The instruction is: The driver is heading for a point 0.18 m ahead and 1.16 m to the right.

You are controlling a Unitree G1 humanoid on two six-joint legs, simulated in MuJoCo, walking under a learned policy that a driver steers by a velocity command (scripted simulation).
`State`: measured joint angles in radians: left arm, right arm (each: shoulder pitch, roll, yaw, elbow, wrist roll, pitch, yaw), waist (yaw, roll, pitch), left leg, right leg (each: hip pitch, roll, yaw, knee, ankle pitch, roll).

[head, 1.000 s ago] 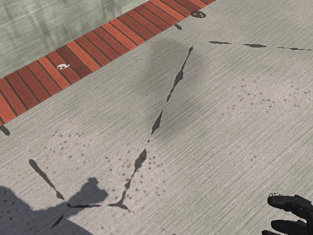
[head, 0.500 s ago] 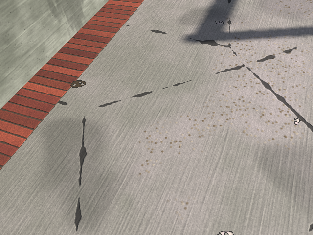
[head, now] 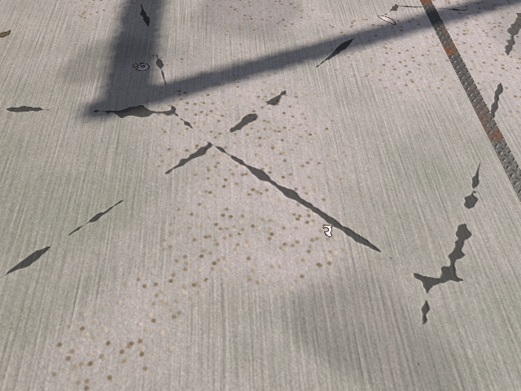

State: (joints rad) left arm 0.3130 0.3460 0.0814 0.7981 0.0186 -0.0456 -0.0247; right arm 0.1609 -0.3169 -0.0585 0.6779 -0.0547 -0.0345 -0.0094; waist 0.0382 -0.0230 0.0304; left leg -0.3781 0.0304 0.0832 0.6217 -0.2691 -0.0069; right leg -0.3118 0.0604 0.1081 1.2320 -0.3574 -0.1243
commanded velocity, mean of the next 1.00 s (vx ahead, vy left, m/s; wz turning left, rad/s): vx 0.84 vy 0.00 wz -1.00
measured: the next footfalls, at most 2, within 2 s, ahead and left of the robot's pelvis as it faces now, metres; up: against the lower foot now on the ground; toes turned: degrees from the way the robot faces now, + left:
right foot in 0.34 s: +0.47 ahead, -0.12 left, +0.00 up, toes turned -23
left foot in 0.76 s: +0.93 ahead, -0.21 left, +0.00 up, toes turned -44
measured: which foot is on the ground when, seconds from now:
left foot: down 0.00-0.34, up 0.36-0.74, down 0.76-1.00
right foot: up 0.00-0.32, down 0.34-0.74, up 0.76-1.00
